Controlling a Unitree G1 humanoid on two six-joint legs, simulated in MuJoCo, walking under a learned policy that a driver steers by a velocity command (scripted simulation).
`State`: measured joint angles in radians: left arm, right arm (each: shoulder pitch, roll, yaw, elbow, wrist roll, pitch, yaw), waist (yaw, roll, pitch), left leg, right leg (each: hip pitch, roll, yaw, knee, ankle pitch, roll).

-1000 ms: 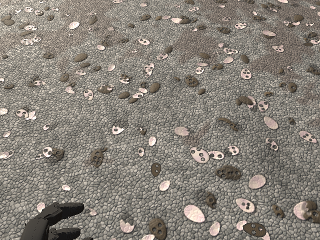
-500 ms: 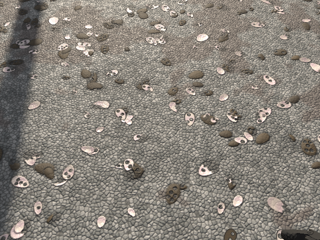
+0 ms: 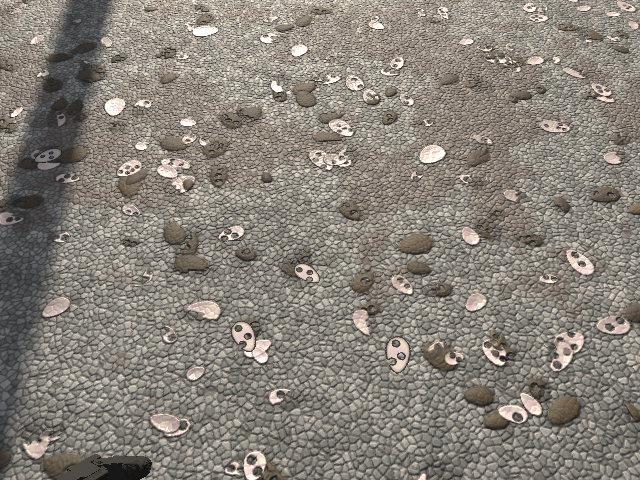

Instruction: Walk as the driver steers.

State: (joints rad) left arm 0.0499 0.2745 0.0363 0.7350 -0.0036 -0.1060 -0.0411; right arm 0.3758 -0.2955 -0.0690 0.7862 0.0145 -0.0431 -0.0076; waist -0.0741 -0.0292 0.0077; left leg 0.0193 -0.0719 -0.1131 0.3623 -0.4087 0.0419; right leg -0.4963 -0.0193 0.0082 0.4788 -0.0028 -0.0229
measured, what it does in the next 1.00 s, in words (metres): walks ahead: right foot, then left foot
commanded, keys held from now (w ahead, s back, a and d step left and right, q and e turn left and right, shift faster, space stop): w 0.44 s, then no key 0.12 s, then e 0.44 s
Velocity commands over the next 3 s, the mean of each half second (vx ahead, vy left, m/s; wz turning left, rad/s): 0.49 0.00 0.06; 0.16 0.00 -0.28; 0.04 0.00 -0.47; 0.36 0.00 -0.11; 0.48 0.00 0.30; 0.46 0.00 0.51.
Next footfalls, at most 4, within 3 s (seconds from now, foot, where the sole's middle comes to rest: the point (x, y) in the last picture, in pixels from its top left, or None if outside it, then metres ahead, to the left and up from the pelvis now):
0.02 right None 0.18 -0.12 -0.77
0.54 left None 0.48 0.12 -0.77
1.02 right None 0.47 -0.13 -0.77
1.50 left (269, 452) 0.55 0.09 -0.77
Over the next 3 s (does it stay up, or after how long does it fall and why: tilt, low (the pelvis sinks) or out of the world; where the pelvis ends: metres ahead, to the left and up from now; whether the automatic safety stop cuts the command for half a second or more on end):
stays up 1.12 -0.32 0.00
